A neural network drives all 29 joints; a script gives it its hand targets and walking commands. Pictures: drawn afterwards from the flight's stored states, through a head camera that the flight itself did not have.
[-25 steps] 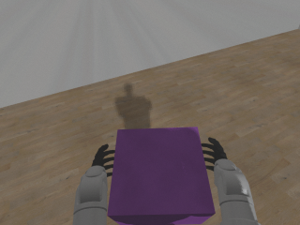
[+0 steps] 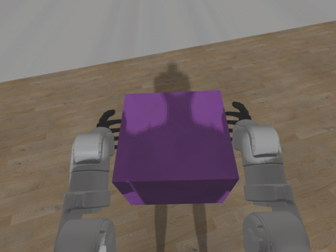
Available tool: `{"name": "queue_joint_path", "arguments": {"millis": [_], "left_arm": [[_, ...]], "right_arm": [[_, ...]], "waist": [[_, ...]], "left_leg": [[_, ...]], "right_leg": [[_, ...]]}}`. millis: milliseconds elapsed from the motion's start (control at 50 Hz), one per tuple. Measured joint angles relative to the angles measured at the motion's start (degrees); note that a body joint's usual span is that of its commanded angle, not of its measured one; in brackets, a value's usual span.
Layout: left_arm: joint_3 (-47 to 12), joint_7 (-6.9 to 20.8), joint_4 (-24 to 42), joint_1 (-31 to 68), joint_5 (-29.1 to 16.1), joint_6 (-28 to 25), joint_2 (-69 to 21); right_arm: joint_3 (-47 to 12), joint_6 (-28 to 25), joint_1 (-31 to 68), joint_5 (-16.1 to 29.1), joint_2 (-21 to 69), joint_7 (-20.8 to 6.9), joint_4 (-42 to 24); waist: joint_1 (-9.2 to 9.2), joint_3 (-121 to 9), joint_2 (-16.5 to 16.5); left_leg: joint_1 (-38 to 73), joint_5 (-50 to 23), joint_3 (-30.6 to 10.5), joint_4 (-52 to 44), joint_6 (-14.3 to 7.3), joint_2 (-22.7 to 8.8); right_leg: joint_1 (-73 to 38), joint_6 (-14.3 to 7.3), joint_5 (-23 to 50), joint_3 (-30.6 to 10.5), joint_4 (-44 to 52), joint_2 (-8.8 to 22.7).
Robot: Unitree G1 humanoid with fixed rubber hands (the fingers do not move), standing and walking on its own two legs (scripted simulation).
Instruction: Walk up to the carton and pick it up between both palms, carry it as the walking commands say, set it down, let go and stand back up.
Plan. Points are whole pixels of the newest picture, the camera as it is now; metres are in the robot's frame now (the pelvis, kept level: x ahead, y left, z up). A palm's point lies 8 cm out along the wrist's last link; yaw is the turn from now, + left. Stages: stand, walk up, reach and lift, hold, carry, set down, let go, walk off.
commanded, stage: carry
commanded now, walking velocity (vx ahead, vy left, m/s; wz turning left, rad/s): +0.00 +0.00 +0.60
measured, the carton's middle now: (174, 149) +0.38 +0.01 +0.03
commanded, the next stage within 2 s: none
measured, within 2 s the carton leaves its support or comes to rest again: neither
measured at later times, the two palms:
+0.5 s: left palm (54, 185) +0.27 +0.27 +0.07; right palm (193, 142) +0.36 -0.04 +0.08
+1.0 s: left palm out of the picture +0.10 +0.31 +0.10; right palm (157, 166) +0.28 +0.05 +0.11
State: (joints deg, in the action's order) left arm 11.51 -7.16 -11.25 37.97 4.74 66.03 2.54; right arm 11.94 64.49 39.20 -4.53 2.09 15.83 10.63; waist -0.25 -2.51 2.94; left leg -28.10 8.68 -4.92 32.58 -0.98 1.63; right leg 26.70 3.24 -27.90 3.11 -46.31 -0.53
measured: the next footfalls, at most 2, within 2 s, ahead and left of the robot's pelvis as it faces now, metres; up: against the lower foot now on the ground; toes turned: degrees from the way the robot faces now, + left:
left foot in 0.34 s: +0.02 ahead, +0.12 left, +0.00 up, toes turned +17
right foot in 0.64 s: +0.01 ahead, -0.12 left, +0.00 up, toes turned +17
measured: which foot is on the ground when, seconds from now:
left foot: down 0.00-0.10, up 0.12-0.32, down 0.34-0.66, up 0.68-0.88, down 0.90-1.00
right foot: down 0.00-0.36, up 0.38-0.62, down 0.64-0.90, up 0.92-1.00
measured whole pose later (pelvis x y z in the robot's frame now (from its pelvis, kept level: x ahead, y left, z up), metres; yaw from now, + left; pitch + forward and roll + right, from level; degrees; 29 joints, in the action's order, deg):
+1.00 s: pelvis -0.11 -0.03 -0.01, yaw +36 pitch +5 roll +1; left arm 16.4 -6.9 -7.3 39.5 8.2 69.2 -0.7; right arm 14.7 66.6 42.5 -5.8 3.2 15.5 9.8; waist 2.5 -0.4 -0.1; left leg -26.6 13.1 3.9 34.6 -3.1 2.3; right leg 29.9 4.8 -32.9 6.7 -54.7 7.9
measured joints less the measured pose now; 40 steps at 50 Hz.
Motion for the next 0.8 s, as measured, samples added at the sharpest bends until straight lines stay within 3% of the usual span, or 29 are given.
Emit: {"name": "queue_joint_path", "arguments": {"millis": [80,120,180,220,300,360,420,460,540,620,640,660,680,720,800], "left_arm": [[1.1,-0.5,-1.1,5.1,-0.1,2.8,0.3],[1.7,-1.0,-0.5,5.6,0.2,3.4,-0.7],[2.1,-2.6,-0.5,4.9,0.6,4.8,-2.8],[2.6,-2.4,0.4,3.7,1.4,5.4,-3.8],[4.6,-1.8,4.0,2.4,2.8,5.2,-5.2],[5.3,-1.5,5.7,3.1,3.5,5.0,-5.1],[5.9,-0.6,5.5,3.4,3.0,4.2,-3.5],[6.7,-0.2,5.1,2.8,2.4,4.1,-3.1],[6.3,-0.9,7.6,2.4,0.5,3.0,-3.4],[6.0,-1.4,10.2,3.6,0.2,1.7,-4.0],[6.0,-1.3,10.3,3.7,0.4,1.5,-4.3],[6.1,-1.4,10.3,3.4,0.7,1.1,-4.9],[6.0,-1.8,10.4,2.7,0.8,0.9,-5.6],[5.6,-2.8,10.1,1.2,0.8,1.2,-6.8],[4.9,-2.0,10.5,-1.4,2.4,1.7,-7.5]], "right_arm": [[2.2,3.3,5.5,-2.6,-0.7,-2.0,0.9],[3.2,4.2,6.7,-3.7,-1.0,-3.1,0.8],[4.4,5.2,5.1,-4.6,-1.3,-4.6,0.8],[4.5,5.9,4.5,-4.1,-1.1,-4.2,0.4],[4.4,5.5,5.1,-1.4,-1.0,-1.9,-0.8],[4.1,4.3,6.4,-0.6,-1.2,-1.7,-0.6],[3.3,2.8,6.4,-0.9,0.1,-0.8,-0.5],[3.3,2.8,5.1,-1.4,1.7,0.1,-1.5],[4.4,3.1,3.3,-2.1,3.1,0.5,-7.7],[5.2,2.5,4.0,-4.0,3.2,-1.6,-11.3],[5.2,2.4,4.0,-4.6,3.1,-2.3,-11.5],[5.0,2.4,3.9,-5.2,2.8,-3.0,-11.5],[5.1,2.4,3.2,-5.6,2.7,-3.7,-11.7],[5.6,2.5,0.8,-5.7,2.7,-4.3,-11.8],[5.2,3.0,-0.7,-3.1,2.4,-2.6,-10.8]], "waist": [[-1.68,-0.1,0.2],[-2.54,0.5,1.0],[-1.09,0.4,-1.3],[0.18,1.0,-2.6],[2.58,3.0,-3.7],[3.58,3.8,-3.9],[3.06,5.6,-3.4],[2.26,6.1,-2.7],[0.18,7.6,-0.5],[-1.82,7.9,0.6],[-2.29,7.5,0.7],[-2.71,7.5,1.9],[-2.66,7.5,2.5],[-1.74,6.3,0.6],[1.29,4.9,-2.9]], "left_leg": [[-2.4,-2.3,-2.7,-1.2,1.0,0.7],[-3.6,-0.5,-2.8,1.9,1.1,0.5],[-6.3,12.3,3.6,12.9,0.7,0.3],[-6.3,14.1,6.7,16.3,0.6,-0.3],[-1.8,11.6,9.3,9.8,0.0,-0.3],[2.7,2.1,10.4,0.8,-1.0,0.5],[0.0,5.3,9.4,4.1,-1.9,0.9],[-1.0,4.5,8.1,3.3,-1.8,0.6],[-2.5,1.0,4.5,0.6,-0.9,0.3],[-4.1,-1.6,1.3,-0.5,0.1,1.0],[-4.6,-1.8,0.7,-0.1,0.4,1.3],[-4.8,-1.8,0.0,0.8,0.6,0.9],[-5.1,0.5,0.5,3.0,0.5,0.7],[-6.4,10.7,4.2,10.6,0.2,1.0],[-4.9,15.5,8.7,16.6,0.3,0.3]], "right_leg": [[-6.4,-0.8,4.9,1.4,13.0,-0.8],[-7.2,-3.4,12.2,2.7,15.0,-1.0],[-7.2,-4.6,9.0,4.8,12.7,2.2],[-7.5,-4.1,8.2,5.8,12.5,4.5],[-6.3,-2.5,6.7,7.3,9.1,8.9],[-3.1,-1.2,4.1,7.7,2.6,11.7],[2.7,0.8,-4.5,3.3,-9.5,9.5],[4.9,1.5,-5.7,2.2,-12.2,7.1],[4.6,2.1,-2.3,2.0,-6.1,4.3],[0.1,2.1,2.1,1.6,4.6,2.7],[-2.1,1.4,5.8,1.9,8.8,2.7],[-3.1,-0.5,9.0,2.9,10.6,2.1],[-3.8,-2.3,9.9,3.9,10.8,2.0],[-4.1,-4.0,9.0,5.2,10.1,4.0],[-5.4,-3.3,9.1,7.5,11.1,8.2]]}}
